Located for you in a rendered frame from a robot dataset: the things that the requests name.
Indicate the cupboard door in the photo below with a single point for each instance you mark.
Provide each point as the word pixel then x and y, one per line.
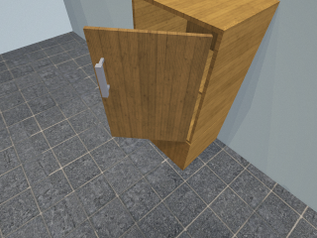
pixel 154 79

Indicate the handle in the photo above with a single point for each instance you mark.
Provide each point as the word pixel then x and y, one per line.
pixel 104 87

